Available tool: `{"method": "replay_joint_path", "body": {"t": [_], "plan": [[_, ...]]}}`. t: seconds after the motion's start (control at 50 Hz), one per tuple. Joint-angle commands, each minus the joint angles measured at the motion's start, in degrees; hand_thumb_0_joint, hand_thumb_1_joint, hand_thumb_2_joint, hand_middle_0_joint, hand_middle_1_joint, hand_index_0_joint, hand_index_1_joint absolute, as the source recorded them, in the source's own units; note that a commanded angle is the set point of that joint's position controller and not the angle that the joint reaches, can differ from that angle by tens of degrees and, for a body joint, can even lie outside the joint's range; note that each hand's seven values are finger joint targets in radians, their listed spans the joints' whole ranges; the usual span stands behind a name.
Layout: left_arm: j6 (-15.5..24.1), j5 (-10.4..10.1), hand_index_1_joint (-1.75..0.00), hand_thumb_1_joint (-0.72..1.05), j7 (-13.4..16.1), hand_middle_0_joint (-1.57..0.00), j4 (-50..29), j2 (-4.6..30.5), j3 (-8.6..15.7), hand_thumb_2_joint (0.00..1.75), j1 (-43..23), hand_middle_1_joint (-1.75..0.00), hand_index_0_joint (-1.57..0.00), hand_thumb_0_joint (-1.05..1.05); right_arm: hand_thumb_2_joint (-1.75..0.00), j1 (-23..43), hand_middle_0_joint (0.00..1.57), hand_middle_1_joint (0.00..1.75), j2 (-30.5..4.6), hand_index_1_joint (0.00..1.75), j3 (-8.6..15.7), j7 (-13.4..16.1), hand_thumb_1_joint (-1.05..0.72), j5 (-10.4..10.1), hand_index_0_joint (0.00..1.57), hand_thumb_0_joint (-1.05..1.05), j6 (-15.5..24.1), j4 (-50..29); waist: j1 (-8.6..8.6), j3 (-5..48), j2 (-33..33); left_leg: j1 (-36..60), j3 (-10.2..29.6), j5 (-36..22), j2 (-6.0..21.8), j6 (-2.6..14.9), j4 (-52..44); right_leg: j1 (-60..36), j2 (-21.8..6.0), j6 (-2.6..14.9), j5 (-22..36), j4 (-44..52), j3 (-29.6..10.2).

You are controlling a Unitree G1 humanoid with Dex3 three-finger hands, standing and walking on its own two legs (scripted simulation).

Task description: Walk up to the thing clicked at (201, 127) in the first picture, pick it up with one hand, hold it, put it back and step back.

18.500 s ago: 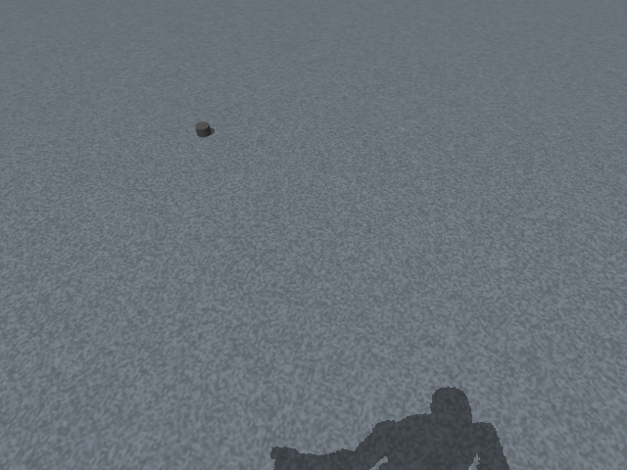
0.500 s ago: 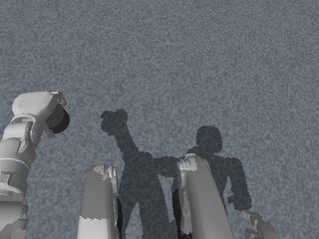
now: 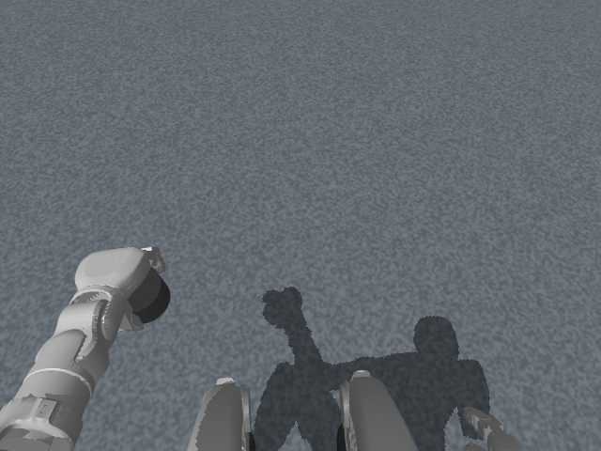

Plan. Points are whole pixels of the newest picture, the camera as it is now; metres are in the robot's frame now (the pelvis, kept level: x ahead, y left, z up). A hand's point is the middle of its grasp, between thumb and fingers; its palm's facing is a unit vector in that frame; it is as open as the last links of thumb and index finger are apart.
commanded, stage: lift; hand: left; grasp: from above
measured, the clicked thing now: (140, 294) +0.38 +0.23 -0.09
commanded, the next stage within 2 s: hold in 0.50 s
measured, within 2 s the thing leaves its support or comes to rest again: neither
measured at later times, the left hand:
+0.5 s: hand (114, 261) +0.37 +0.22 +0.03, palm faces -0.43 -0.08 -0.90, open 10.0 cm
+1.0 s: hand (100, 236) +0.38 +0.22 +0.08, palm faces -0.44 -0.06 -0.90, open 10.1 cm
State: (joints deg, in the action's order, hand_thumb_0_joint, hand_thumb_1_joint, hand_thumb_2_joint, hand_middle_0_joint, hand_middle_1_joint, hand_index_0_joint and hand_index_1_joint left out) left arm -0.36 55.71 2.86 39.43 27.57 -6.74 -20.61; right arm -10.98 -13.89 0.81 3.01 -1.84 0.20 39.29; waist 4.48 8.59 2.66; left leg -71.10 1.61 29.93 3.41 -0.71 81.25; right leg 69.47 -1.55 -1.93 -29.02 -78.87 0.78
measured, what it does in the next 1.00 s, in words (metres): rises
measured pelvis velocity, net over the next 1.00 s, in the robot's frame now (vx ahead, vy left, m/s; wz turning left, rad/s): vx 0.06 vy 0.00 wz -0.01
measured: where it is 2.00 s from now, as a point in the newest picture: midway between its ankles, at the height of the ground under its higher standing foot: outside the picture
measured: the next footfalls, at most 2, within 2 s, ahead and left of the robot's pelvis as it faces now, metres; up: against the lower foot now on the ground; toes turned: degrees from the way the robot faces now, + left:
none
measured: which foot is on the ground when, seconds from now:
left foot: down 0.00-1.00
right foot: down 0.00-1.00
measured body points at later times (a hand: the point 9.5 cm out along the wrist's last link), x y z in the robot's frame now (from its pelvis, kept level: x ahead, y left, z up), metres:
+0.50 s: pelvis +0.04 +0.00 +0.10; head +0.09 -0.01 +0.55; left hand +0.39 +0.22 +0.08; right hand +0.13 -0.27 -0.02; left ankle +0.08 +0.13 -0.59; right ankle +0.08 -0.14 -0.59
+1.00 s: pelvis +0.06 +0.00 +0.13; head +0.08 -0.01 +0.58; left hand +0.40 +0.22 +0.13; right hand +0.17 -0.27 +0.01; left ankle +0.08 +0.13 -0.59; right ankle +0.08 -0.14 -0.59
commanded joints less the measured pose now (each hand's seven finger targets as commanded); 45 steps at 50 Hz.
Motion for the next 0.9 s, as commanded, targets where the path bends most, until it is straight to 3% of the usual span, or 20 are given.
{"method": "replay_joint_path", "body": {"t": [0.0, 0.2, 0.24, 0.32, 0.42, 0.48, 0.54, 0.58, 0.68, 0.72, 0.88], "plan": [[0.43, 0.58, -0.73, 0.6, 3.09, -0.92, -7.41, 9.68, 3.42, 0.68, -15.91, -0.77, -0.96, 0.0, -0.9, -2.11, 0.2, 0.3, -8.34, 0.3, 3.57, 1.0, -0.91, -0.36, 0.2, 0.0, 2.66, -4.36, 0.37, 19.37, 1.36, 20.96, 0.48, -1.25, -2.6, 1.27, -18.72, -16.74, 2.79, 2.69, 1.95, 18.31, -0.45], [-1.12, 2.3, -0.75, 0.6, 6.85, -0.92, -1.7, 7.62, 2.2, 0.74, -15.98, -0.78, -0.95, 0.0, -0.9, -4.2, 0.2, 0.3, -8.35, 0.3, 3.99, 1.0, -0.9, -0.17, 0.2, 0.0, 3.09, -2.36, -1.13, 16.23, 0.57, 32.52, -0.59, -10.45, -3.14, 0.7, -28.71, -27.94, 3.1, 2.56, 9.99, 27.98, -0.42], [-1.33, 2.09, -0.74, 0.6, 7.02, -0.93, -1.78, 7.32, 1.64, 0.73, -17.49, -0.77, -0.96, 0.0, -0.9, -4.2, 0.2, 0.3, -8.27, 0.3, 3.96, 0.92, -0.9, -0.24, 0.2, 0.0, 3.05, -2.29, -0.69, 15.04, 0.51, 33.8, -0.9, -10.66, -3.32, 0.84, -30.41, -29.54, 3.1, 2.45, 10.45, 30.01, -0.75], [-1.69, 1.79, -0.75, 0.58, 7.09, -0.91, -1.15, 6.88, 1.19, 0.74, -17.2, -0.78, -0.94, 0.0, -0.9, -3.63, 0.2, 0.3, -8.14, 0.3, 4.11, 0.66, -0.9, -0.14, 0.2, 0.0, 2.94, -2.5, -1.57, 14.63, 0.78, 38.49, -1.05, -12.89, -3.32, 0.56, -34.04, -33.15, 3.08, 2.36, 12.17, 33.15, -0.57], [-2.08, 0.99, -0.76, 0.57, 6.48, -0.9, -0.66, 5.49, 0.44, 0.75, -15.63, -0.79, -0.93, 0.0, -0.9, -4.33, 0.2, 0.3, -8.18, 0.3, 4.28, 0.43, -0.9, -0.24, 0.2, 0.0, 2.71, -2.51, -1.63, 13.86, -0.57, 42.46, -1.42, -17.8, -3.4, 0.63, -37.16, -37.77, 2.93, 2.13, 17.0, 36.43, -0.82], [-1.53, 0.83, -0.76, 0.55, 6.18, -0.9, -0.61, 5.47, 0.41, 0.77, -15.44, -0.79, -0.92, 0.0, -0.9, -4.05, 0.2, 0.3, -8.23, 0.3, 4.33, 0.33, -0.9, -0.27, 0.2, 0.0, 2.55, -2.75, -1.19, 12.22, -1.93, 43.07, -1.98, -17.61, -3.75, 0.93, -38.61, -39.8, 2.81, 1.81, 17.13, 38.8, -1.04], [-1.25, 1.28, -0.77, 0.56, 6.22, -0.91, -1.61, 6.06, 0.63, 0.79, -15.98, -0.8, -0.94, 0.0, -0.9, -3.7, 0.2, 0.3, -8.26, 0.3, 4.36, 0.25, -0.9, -0.28, 0.2, 0.0, 2.3, -3.05, -1.84, 11.79, -0.81, 45.25, -2.19, -18.09, -3.72, 0.75, -40.69, -40.89, 2.91, 1.96, 17.14, 40.26, -0.82], [-1.02, 1.27, -0.78, 0.58, 6.19, -0.91, -1.56, 4.57, -0.22, 0.79, -15.3, -0.81, -0.94, 0.0, -0.9, -3.29, 0.2, 0.3, -8.26, 0.3, 4.42, 0.1, -0.9, -0.4, 0.2, 0.0, 2.13, -3.4, -1.57, 10.42, -1.58, 45.95, -2.57, -17.12, -3.85, 0.81, -41.88, -41.44, 2.85, 1.98, 16.36, 41.41, -0.86], [-0.6, 2.09, -0.76, 0.56, 5.22, -0.88, -3.19, 7.24, 0.82, 0.76, -16.6, -0.8, -0.92, 0.0, -0.9, -2.57, 0.2, 0.3, -8.73, 0.3, 4.85, 0.14, -0.9, -0.53, 0.2, 0.0, 1.88, -3.29, -2.28, 11.81, 0.1, 50.03, -2.56, -20.86, -3.68, 0.4, -43.84, -43.53, 3.13, 2.18, 19.0, 42.44, -0.55], [-0.35, 2.07, -0.77, 0.54, 4.23, -0.86, -2.7, 5.35, -0.6, 0.75, -16.5, -0.82, -0.9, 0.0, -0.9, -2.63, 0.2, 0.3, -8.43, 0.3, 4.71, 0.11, -0.9, -0.6, 0.2, 0.0, 1.67, -3.18, -2.0, 10.62, -0.49, 50.94, -2.39, -21.69, -3.47, 0.35, -44.79, -43.65, 3.39, 2.3, 19.51, 42.97, -0.35], [-0.16, 1.56, -0.79, 0.55, 2.76, -0.87, -4.39, 5.74, -0.17, 0.79, -15.86, -0.83, -0.91, 0.0, -0.9, -1.52, 0.2, 0.3, -8.71, 0.3, 4.87, -0.18, -0.89, -0.86, 0.2, 0.0, 1.0, -4.26, -2.77, 8.94, -1.27, 52.4, -3.15, -22.89, -3.73, 0.44, -47.06, -46.64, 3.45, 2.2, 20.79, 45.44, -0.53]]}}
